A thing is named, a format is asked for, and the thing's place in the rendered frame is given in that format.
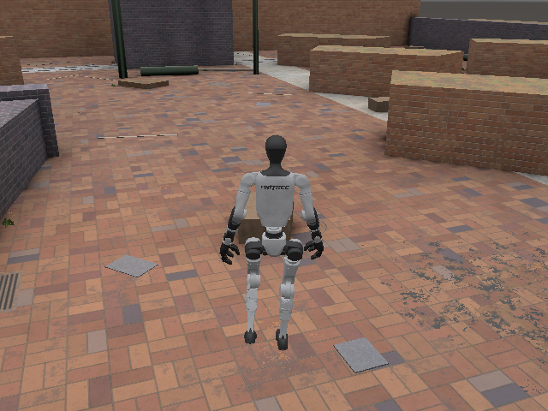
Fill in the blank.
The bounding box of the robot left forearm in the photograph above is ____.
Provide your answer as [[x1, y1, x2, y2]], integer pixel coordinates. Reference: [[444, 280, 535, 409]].
[[223, 206, 241, 245]]

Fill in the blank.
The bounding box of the robot right thigh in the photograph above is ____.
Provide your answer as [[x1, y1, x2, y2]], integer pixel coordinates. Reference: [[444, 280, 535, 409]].
[[279, 239, 303, 299]]

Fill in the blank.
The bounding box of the robot left hand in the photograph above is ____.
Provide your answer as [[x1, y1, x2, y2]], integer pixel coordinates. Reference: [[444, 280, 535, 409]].
[[220, 243, 240, 265]]

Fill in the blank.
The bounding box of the robot right hand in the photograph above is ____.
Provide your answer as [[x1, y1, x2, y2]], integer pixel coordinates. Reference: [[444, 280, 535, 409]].
[[304, 240, 324, 259]]

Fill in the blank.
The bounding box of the left robot foot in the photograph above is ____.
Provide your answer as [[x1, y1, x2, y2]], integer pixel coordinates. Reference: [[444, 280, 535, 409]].
[[244, 329, 257, 344]]

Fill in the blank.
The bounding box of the right robot upper arm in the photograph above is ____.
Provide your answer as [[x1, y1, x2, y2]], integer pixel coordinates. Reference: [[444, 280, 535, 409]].
[[293, 173, 316, 221]]

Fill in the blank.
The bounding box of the robot right forearm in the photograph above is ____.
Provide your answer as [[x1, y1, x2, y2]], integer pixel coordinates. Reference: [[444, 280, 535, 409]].
[[307, 208, 322, 243]]

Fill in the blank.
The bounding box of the left robot upper arm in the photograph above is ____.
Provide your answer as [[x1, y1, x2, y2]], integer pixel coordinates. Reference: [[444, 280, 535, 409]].
[[233, 172, 258, 220]]

